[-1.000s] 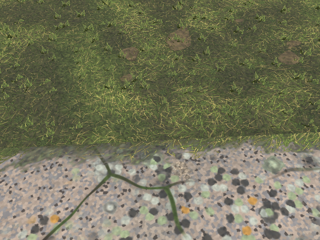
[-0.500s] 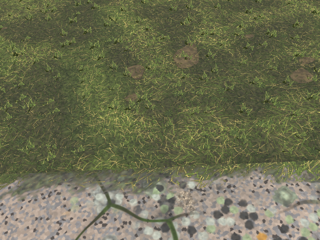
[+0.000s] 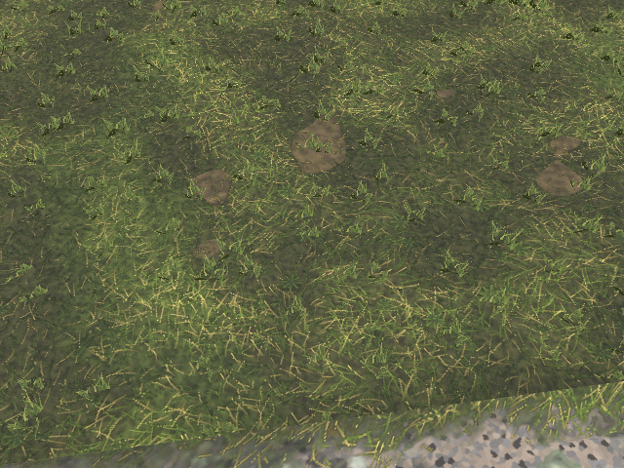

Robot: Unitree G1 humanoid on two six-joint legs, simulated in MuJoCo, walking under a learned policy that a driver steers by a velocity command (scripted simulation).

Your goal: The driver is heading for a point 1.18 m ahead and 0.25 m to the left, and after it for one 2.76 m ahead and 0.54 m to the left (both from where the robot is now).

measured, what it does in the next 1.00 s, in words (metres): goes down: right foot, then left foot 0.11 m lower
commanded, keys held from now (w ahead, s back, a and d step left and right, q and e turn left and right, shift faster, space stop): w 1.00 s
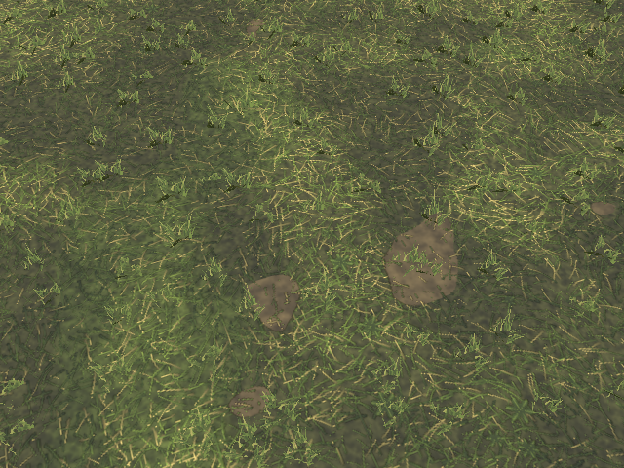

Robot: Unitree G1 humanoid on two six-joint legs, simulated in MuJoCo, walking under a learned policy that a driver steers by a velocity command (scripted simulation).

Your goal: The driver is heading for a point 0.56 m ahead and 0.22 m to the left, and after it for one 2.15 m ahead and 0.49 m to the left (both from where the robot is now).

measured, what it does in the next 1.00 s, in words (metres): goes down, turning left: right foot, then left foot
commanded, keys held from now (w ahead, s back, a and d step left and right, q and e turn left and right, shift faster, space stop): w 0.28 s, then w+q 0.50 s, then q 0.22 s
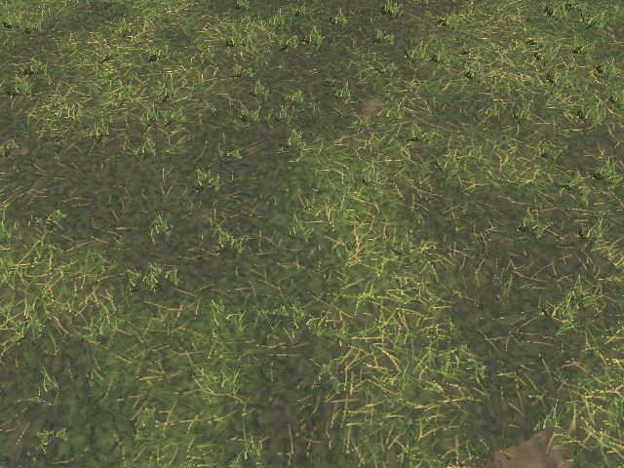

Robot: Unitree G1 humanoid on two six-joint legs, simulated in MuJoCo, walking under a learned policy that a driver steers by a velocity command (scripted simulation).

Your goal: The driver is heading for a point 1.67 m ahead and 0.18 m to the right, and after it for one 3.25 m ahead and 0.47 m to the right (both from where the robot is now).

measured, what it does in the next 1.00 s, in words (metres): walks ahead: right foot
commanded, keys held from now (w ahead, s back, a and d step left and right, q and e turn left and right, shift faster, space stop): q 0.16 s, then no key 0.84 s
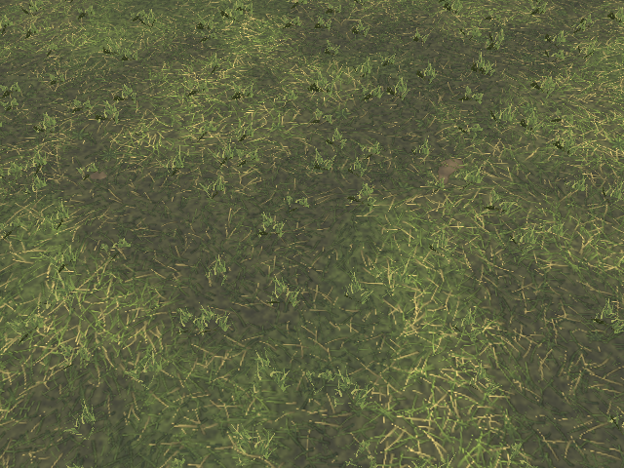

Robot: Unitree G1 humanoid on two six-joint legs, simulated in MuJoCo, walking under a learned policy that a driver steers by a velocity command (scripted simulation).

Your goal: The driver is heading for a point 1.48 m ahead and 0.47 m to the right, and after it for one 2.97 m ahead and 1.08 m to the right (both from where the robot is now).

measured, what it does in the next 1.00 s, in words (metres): stands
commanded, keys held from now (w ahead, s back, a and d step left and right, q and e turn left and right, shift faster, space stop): no key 1.00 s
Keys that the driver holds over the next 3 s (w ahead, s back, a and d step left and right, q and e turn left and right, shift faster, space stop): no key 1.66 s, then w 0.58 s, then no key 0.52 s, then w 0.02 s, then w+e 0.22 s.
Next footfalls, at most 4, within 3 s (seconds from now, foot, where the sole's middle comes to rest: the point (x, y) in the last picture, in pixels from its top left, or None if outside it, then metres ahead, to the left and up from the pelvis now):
2.00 left None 0.13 0.12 -0.77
2.44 right None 0.48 -0.08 -0.77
2.78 left None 0.44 0.15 -0.77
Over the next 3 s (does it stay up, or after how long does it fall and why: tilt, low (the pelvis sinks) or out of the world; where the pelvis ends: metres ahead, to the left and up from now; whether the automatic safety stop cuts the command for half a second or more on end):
stays up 0.41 0.01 0.01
